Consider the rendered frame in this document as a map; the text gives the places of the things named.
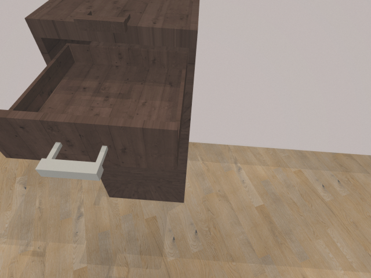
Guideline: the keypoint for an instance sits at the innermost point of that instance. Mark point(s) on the drawer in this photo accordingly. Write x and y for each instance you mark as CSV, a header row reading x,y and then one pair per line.
x,y
128,99

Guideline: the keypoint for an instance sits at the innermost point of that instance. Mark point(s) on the handle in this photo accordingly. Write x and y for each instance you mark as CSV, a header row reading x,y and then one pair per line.
x,y
51,167
101,23

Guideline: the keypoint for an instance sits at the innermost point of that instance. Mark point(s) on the cabinet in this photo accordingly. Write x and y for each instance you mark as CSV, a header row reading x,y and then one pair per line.
x,y
152,24

